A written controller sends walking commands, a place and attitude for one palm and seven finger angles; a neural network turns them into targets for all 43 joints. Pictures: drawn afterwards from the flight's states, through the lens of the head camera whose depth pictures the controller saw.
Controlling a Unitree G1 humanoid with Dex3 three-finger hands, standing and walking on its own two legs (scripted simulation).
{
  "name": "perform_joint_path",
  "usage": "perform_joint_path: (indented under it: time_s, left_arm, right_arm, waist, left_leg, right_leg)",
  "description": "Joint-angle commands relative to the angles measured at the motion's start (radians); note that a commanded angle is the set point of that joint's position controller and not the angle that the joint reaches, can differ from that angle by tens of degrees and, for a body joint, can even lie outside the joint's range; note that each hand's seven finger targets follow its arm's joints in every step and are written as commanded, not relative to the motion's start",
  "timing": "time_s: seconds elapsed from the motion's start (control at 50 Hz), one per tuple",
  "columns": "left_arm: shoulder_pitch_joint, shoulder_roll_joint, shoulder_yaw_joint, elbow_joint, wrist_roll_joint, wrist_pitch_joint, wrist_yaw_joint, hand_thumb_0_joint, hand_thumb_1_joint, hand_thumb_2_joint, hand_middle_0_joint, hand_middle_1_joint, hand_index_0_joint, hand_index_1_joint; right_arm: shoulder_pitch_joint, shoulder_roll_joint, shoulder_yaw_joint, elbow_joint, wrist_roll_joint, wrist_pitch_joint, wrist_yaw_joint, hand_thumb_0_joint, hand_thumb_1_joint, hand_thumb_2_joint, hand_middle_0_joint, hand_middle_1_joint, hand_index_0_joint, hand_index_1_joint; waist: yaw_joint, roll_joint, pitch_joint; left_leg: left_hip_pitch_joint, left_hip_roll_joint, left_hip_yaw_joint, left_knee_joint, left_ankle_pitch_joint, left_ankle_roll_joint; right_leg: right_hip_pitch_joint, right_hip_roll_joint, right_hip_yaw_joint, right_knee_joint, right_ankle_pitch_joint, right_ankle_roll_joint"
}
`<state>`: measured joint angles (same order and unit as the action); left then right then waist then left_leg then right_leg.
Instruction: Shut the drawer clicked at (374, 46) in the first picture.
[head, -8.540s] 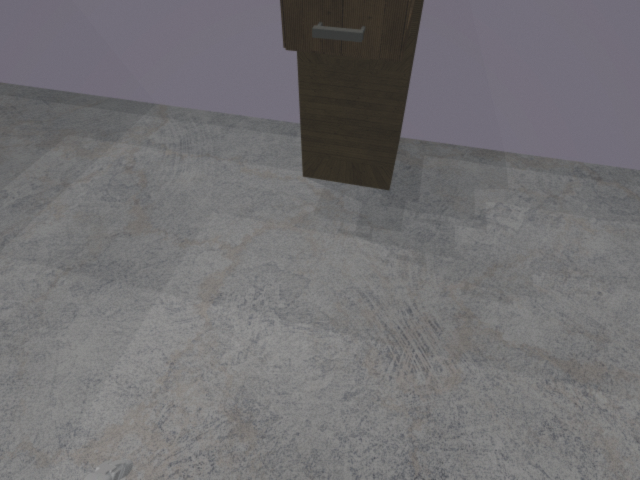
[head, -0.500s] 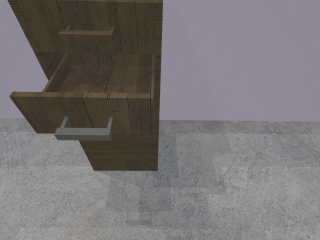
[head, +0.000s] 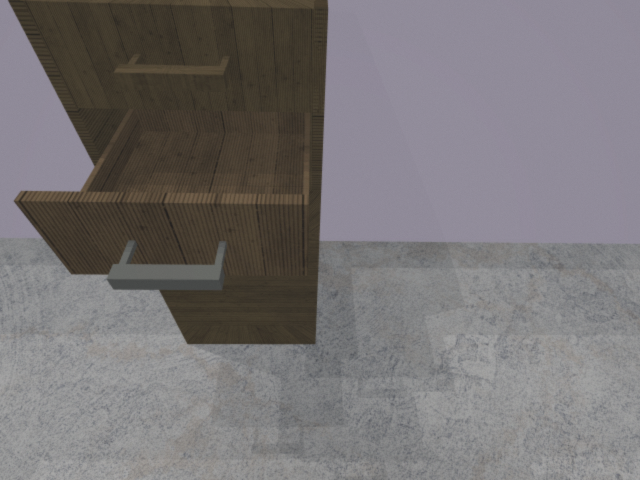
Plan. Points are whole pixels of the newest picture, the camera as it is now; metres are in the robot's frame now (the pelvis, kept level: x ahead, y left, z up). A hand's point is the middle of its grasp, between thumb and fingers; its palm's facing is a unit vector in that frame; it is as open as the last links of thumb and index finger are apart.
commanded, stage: raise the hand and make a fist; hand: left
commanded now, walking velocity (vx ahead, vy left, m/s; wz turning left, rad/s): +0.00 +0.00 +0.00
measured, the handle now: (172, 262) +0.39 +0.24 +0.03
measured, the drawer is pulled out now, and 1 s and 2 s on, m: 0.22 0.22 0.22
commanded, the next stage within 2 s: bring the fist close to the handle in 1.90 s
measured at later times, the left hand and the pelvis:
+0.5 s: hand out of the picture +0.12 +0.16 -0.03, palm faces +0.21 -0.98 -0.07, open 5.6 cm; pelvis -0.01 -0.03 -0.08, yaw +3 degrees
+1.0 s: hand (162, 423) +0.17 +0.18 +0.04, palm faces +0.09 -0.99 -0.08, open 3.3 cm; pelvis +0.01 -0.03 -0.04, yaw +2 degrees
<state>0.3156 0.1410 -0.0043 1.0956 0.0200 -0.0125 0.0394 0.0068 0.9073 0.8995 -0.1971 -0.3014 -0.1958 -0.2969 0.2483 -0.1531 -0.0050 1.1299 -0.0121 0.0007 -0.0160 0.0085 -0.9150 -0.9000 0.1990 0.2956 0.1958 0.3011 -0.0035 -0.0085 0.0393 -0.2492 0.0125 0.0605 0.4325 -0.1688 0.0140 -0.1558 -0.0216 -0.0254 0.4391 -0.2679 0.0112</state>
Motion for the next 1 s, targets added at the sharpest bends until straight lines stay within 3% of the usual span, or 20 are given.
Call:
perform_joint_path:
  time_s: [0.0,0.02,0.04,0.06,0.08,0.12,0.18,0.22,0.24,0.28,0.34,0.4,0.44,0.5,0.54,0.58,0.66,0.76,0.84,0.98]
  left_arm:
    - [-0.600,0.301,0.085,-1.600,-0.204,-0.233,0.039,0.000,0.900,0.900,-0.220,-0.322,-0.220,-0.322]
    - [-0.190,0.266,0.119,-1.383,-0.131,-0.195,0.103,0.000,0.900,0.900,-0.240,-0.343,-0.240,-0.343]
    - [0.106,0.062,-0.005,-1.191,-0.140,-0.068,0.134,0.000,0.900,0.900,-0.260,-0.365,-0.260,-0.365]
    - [0.117,-0.071,-0.105,-1.198,-0.168,-0.052,0.117,0.000,0.900,0.900,-0.280,-0.387,-0.280,-0.387]
    - [0.051,-0.033,-0.094,-1.279,-0.181,-0.101,0.108,0.000,0.900,0.900,-0.300,-0.408,-0.300,-0.408]
    - [0.151,-0.050,-0.076,-1.171,-0.169,-0.201,0.072,0.000,0.900,0.900,-0.340,-0.452,-0.340,-0.452]
    - [0.400,-0.088,-0.041,-1.045,-0.199,-0.411,-0.088,0.000,0.900,0.900,-0.400,-0.517,-0.400,-0.517]
    - [0.433,-0.011,0.043,-1.054,-0.219,-0.568,-0.216,0.000,0.900,0.900,-0.440,-0.560,-0.440,-0.560]
    - [0.502,0.074,0.146,-1.023,-0.208,-0.586,-0.238,0.000,0.900,0.900,-0.460,-0.582,-0.460,-0.582]
    - [0.486,0.114,0.175,-1.211,-0.215,-0.534,-0.248,0.000,0.900,0.900,-0.500,-0.625,-0.500,-0.625]
    - [0.395,0.133,0.197,-1.434,-0.244,-0.458,-0.197,0.000,0.900,0.900,-0.560,-0.690,-0.560,-0.690]
    - [0.278,0.128,0.180,-1.600,-0.241,-0.512,-0.152,0.000,0.900,0.900,-0.620,-0.755,-0.620,-0.755]
    - [0.143,0.144,0.141,-1.660,-0.249,-0.568,-0.177,0.000,0.900,0.900,-0.660,-0.798,-0.660,-0.798]
    - [0.112,0.148,0.119,-1.573,-0.284,-0.588,-0.279,0.000,0.900,0.900,-0.720,-0.863,-0.720,-0.863]
    - [0.120,0.182,0.142,-1.472,-0.306,-0.518,-0.341,0.000,0.900,0.900,-0.760,-0.907,-0.760,-0.907]
    - [0.170,0.243,0.241,-1.428,-0.334,-0.429,-0.369,0.000,0.900,0.900,-0.800,-0.950,-0.800,-0.950]
    - [0.234,0.237,0.324,-1.406,-0.368,-0.289,-0.346,0.000,0.900,0.900,-0.880,-1.037,-0.880,-1.037]
    - [0.325,0.207,0.328,-1.455,-0.367,-0.326,-0.297,0.000,0.900,0.900,-0.980,-1.145,-0.980,-1.145]
    - [0.301,0.213,0.305,-1.451,-0.365,-0.367,-0.313,0.000,0.900,0.900,-1.060,-1.232,-1.060,-1.232]
    - [0.239,0.233,0.305,-1.545,-0.368,-0.368,-0.312,0.000,0.900,0.900,-1.200,-1.383,-1.200,-1.383]
  right_arm:
    - [0.005,-0.282,-0.035,-0.475,0.057,-0.165,-0.048,0.000,-0.900,-0.900,0.200,0.300,0.200,0.300]
    - [-0.064,-0.199,-0.008,-0.413,0.052,-0.267,-0.083,0.000,-0.900,-0.900,0.200,0.300,0.200,0.300]
    - [-0.077,-0.156,-0.023,-0.411,0.067,-0.300,-0.078,0.000,-0.900,-0.900,0.200,0.300,0.200,0.300]
    - [-0.038,-0.166,-0.012,-0.413,0.081,-0.313,-0.070,0.000,-0.900,-0.900,0.200,0.300,0.200,0.300]
    - [-0.070,-0.197,-0.022,-0.466,0.075,-0.333,-0.071,0.000,-0.900,-0.900,0.200,0.300,0.200,0.300]
    - [-0.071,-0.213,-0.041,-0.504,0.035,-0.345,-0.057,0.000,-0.900,-0.900,0.200,0.300,0.200,0.300]
    - [-0.122,-0.196,-0.071,-0.589,0.018,-0.332,0.000,0.000,-0.900,-0.900,0.200,0.300,0.200,0.300]
    - [-0.157,-0.204,-0.096,-0.639,0.009,-0.307,0.034,0.000,-0.900,-0.900,0.200,0.300,0.200,0.300]
    - [-0.162,-0.201,-0.110,-0.662,0.017,-0.286,0.045,0.000,-0.900,-0.900,0.200,0.300,0.200,0.300]
    - [-0.209,-0.192,-0.103,-0.763,0.028,-0.246,0.038,0.000,-0.900,-0.900,0.200,0.300,0.200,0.300]
    - [-0.193,-0.168,-0.093,-0.814,0.035,-0.186,0.006,0.000,-0.900,-0.900,0.200,0.300,0.200,0.300]
    - [-0.115,-0.147,-0.088,-0.815,0.029,-0.177,-0.017,0.000,-0.900,-0.900,0.200,0.300,0.200,0.300]
    - [-0.093,-0.159,-0.073,-0.796,0.024,-0.190,-0.030,0.000,-0.900,-0.900,0.200,0.300,0.200,0.300]
    - [-0.087,-0.177,-0.058,-0.761,0.036,-0.235,-0.048,0.000,-0.900,-0.900,0.200,0.300,0.200,0.300]
    - [-0.101,-0.184,-0.047,-0.750,0.049,-0.250,-0.058,0.000,-0.900,-0.900,0.200,0.300,0.200,0.300]
    - [-0.105,-0.184,-0.047,-0.744,0.059,-0.253,-0.071,0.000,-0.900,-0.900,0.200,0.300,0.200,0.300]
    - [-0.137,-0.158,-0.041,-0.740,0.066,-0.247,-0.083,0.000,-0.900,-0.900,0.200,0.300,0.200,0.300]
    - [-0.130,-0.147,-0.049,-0.723,0.059,-0.266,-0.070,0.000,-0.900,-0.900,0.200,0.300,0.200,0.300]
    - [-0.127,-0.167,-0.056,-0.714,0.064,-0.293,-0.067,0.000,-0.900,-0.900,0.200,0.300,0.200,0.300]
    - [-0.101,-0.184,-0.053,-0.702,0.073,-0.341,-0.073,0.000,-0.900,-0.900,0.200,0.300,0.200,0.300]
  waist:
    - [-0.117,0.181,-0.463]
    - [0.008,0.263,-0.460]
    - [-0.017,0.203,-0.239]
    - [-0.032,0.142,-0.099]
    - [-0.055,0.101,-0.017]
    - [-0.062,-0.099,0.003]
    - [0.036,-0.223,-0.064]
    - [0.051,-0.192,-0.115]
    - [0.088,-0.098,-0.137]
    - [0.112,0.002,-0.241]
    - [0.084,0.047,-0.299]
    - [0.022,0.112,-0.328]
    - [-0.042,0.065,-0.291]
    - [-0.068,0.072,-0.243]
    - [-0.064,0.029,-0.222]
    - [-0.021,0.007,-0.284]
    - [0.035,-0.024,-0.306]
    - [0.053,-0.059,-0.274]
    - [0.033,-0.075,-0.204]
    - [0.031,0.043,-0.239]
  left_leg:
    - [0.310,-0.016,-0.043,-0.004,0.075,0.014]
    - [0.301,0.026,-0.044,-0.031,0.040,0.011]
    - [0.101,0.043,-0.098,-0.072,-0.105,-0.014]
    - [0.017,0.026,-0.102,-0.055,-0.190,-0.009]
    - [-0.030,0.017,-0.123,-0.015,-0.234,-0.004]
    - [-0.134,0.002,-0.133,0.088,-0.253,-0.006]
    - [-0.305,-0.004,-0.081,0.261,-0.190,-0.030]
    - [-0.381,-0.009,-0.063,0.370,-0.150,-0.036]
    - [-0.391,-0.011,-0.050,0.394,-0.122,-0.033]
    - [-0.393,-0.024,-0.025,0.407,-0.096,-0.014]
    - [-0.373,-0.018,-0.031,0.436,-0.085,0.000]
    - [-0.331,-0.002,-0.053,0.497,-0.035,0.016]
    - [-0.360,0.005,-0.077,0.541,-0.075,0.027]
    - [-0.394,0.007,-0.088,0.565,-0.156,0.027]
    - [-0.423,0.004,-0.089,0.565,-0.183,0.028]
    - [-0.414,-0.003,-0.086,0.538,-0.176,0.025]
    - [-0.353,-0.008,-0.092,0.457,-0.094,0.022]
    - [-0.290,-0.010,-0.088,0.388,-0.002,0.017]
    - [-0.269,-0.010,-0.086,0.364,-0.039,0.017]
    - [-0.152,-0.009,-0.076,0.300,-0.026,0.023]
  right_leg:
    - [-0.039,-0.004,-0.015,0.009,0.175,-0.035]
    - [-0.057,0.019,-0.052,0.087,0.052,-0.057]
    - [-0.147,0.017,-0.085,0.101,-0.038,-0.040]
    - [-0.187,0.019,-0.093,0.094,-0.034,-0.034]
    - [-0.244,0.022,-0.094,0.084,-0.075,-0.026]
    - [-0.374,0.037,-0.111,0.130,-0.164,-0.020]
    - [-0.478,0.042,-0.111,0.269,-0.217,-0.030]
    - [-0.518,0.033,-0.085,0.360,-0.177,-0.041]
    - [-0.495,0.027,-0.066,0.393,-0.122,-0.052]
    - [-0.447,0.022,-0.059,0.448,-0.039,-0.053]
    - [-0.442,0.036,-0.033,0.453,-0.003,-0.043]
    - [-0.507,0.041,-0.010,0.445,0.034,-0.034]
    - [-0.574,0.046,0.009,0.430,-0.012,-0.023]
    - [-0.606,0.038,0.049,0.370,-0.131,-0.018]
    - [-0.567,0.026,0.094,0.313,-0.185,-0.006]
    - [-0.474,-0.003,0.135,0.260,-0.192,0.010]
    - [-0.345,-0.029,0.118,0.240,-0.026,0.035]
    - [-0.292,-0.019,0.058,0.261,0.203,0.044]
    - [-0.324,-0.013,0.062,0.222,0.116,0.043]
    - [-0.325,0.019,0.003,0.202,0.044,0.000]
